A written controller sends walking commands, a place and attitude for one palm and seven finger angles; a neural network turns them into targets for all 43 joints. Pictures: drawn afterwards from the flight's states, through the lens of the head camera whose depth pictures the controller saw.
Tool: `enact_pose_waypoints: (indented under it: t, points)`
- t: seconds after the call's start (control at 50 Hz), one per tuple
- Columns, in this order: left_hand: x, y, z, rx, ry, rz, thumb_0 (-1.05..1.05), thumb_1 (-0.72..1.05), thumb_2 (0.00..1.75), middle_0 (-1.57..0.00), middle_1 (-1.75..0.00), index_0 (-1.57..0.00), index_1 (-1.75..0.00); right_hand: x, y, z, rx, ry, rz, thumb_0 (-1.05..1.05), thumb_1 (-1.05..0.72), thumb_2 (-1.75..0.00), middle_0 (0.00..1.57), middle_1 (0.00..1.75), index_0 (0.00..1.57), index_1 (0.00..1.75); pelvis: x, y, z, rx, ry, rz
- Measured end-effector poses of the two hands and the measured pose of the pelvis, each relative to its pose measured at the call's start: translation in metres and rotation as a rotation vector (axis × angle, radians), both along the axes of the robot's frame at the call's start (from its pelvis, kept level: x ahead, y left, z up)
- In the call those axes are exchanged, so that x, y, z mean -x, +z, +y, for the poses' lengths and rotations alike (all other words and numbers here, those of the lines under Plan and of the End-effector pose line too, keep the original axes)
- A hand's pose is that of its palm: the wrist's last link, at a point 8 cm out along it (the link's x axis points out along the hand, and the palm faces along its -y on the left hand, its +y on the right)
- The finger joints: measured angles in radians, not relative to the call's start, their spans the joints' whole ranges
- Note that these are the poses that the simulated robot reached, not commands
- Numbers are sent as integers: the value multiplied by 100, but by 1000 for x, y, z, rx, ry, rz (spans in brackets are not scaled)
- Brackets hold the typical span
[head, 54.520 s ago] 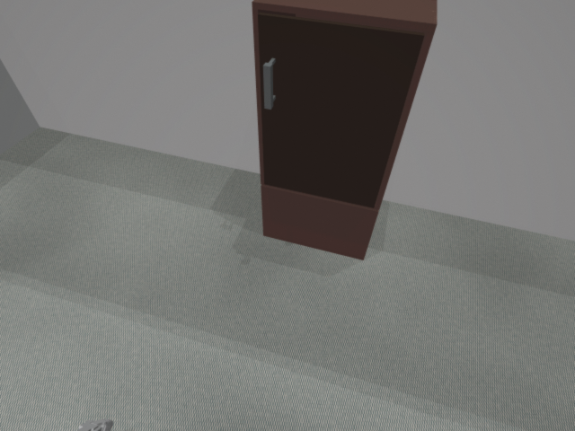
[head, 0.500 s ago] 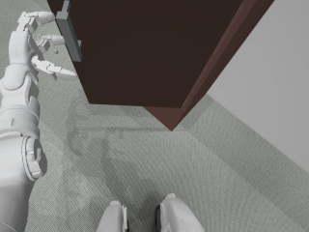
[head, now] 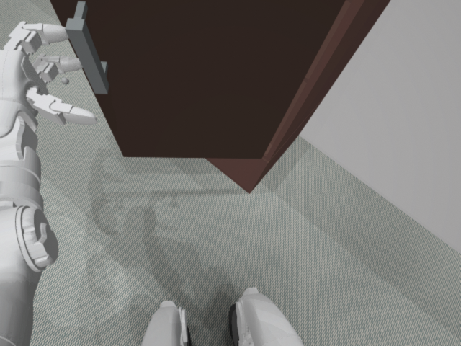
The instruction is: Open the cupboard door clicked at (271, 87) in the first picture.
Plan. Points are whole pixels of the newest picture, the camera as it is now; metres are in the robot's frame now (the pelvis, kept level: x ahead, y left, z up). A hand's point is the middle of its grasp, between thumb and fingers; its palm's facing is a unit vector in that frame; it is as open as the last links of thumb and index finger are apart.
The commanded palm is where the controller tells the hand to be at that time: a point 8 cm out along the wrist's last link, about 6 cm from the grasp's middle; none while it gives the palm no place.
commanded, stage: move the hooked fingers beside the handle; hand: left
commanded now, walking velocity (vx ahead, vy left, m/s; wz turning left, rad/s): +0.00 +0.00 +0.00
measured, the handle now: (92, 51) +0.58 +0.17 +0.08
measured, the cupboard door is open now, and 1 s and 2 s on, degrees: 42 42 42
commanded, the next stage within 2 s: slide the fingers in behind the handle in 1.42 s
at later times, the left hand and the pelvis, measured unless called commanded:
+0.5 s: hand (40, 81) +0.52 +0.24 +0.08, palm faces -0.03 -1.00 +0.00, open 13.9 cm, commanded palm +0.51 +0.27 +0.07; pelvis -0.01 +0.00 +0.00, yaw +0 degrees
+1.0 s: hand (40, 78) +0.53 +0.24 +0.07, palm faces -0.03 -1.00 +0.00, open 13.9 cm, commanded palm +0.53 +0.28 +0.07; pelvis -0.01 +0.00 -0.01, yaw +0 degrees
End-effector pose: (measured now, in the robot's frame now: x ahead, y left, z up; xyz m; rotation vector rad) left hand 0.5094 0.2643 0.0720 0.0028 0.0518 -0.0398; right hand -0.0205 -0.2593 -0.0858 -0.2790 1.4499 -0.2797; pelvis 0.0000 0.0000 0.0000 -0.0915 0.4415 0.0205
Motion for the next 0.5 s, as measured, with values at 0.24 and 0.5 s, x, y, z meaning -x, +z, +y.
enact_pose_waypoints:
  t: [0.24,0.5]
  points:
    - [-1,2,14,-4,18,-10,-1,-49,30,-30,-120,-30,-120,5,-1,-2,13,-6,-4,0,-91,-89,20,30,20,30,4,-2,-1,-1,-10,4]
    - [6,5,31,3,14,-4,-1,-49,30,-30,-120,-30,-120,6,3,-6,35,5,1,0,-91,-89,20,30,20,30,6,-3,-1,5,-4,4]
